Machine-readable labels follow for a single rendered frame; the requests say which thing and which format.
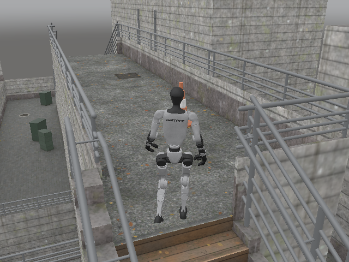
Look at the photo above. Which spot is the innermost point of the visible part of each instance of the robot left hand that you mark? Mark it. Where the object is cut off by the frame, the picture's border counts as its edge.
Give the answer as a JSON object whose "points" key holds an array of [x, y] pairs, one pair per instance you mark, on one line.
{"points": [[150, 149]]}

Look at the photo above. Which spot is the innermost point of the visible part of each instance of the right robot upper arm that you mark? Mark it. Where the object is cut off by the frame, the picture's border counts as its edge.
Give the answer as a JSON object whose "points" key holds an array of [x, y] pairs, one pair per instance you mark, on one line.
{"points": [[195, 126]]}

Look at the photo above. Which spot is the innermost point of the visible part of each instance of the robot left thigh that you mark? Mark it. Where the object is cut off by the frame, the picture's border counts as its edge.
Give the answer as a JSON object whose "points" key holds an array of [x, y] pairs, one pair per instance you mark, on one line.
{"points": [[161, 161]]}

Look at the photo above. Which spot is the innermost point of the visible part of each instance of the robot right forearm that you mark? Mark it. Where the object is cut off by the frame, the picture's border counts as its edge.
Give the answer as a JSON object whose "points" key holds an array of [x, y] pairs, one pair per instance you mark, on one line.
{"points": [[200, 147]]}

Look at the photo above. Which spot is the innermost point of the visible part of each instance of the robot left forearm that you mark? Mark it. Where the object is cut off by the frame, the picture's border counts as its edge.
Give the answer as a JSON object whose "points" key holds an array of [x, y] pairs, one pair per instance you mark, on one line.
{"points": [[149, 140]]}

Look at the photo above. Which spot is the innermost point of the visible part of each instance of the left robot upper arm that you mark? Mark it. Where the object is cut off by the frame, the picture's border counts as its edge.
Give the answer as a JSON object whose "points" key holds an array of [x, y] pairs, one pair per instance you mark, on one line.
{"points": [[155, 123]]}

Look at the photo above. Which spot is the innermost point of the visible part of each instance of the humanoid robot torso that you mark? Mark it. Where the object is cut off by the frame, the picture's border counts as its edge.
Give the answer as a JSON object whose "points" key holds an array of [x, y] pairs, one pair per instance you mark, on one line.
{"points": [[174, 128]]}

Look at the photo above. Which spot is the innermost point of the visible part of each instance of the robot right hand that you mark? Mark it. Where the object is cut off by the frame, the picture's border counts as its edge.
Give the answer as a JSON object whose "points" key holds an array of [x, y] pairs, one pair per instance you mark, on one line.
{"points": [[198, 157]]}

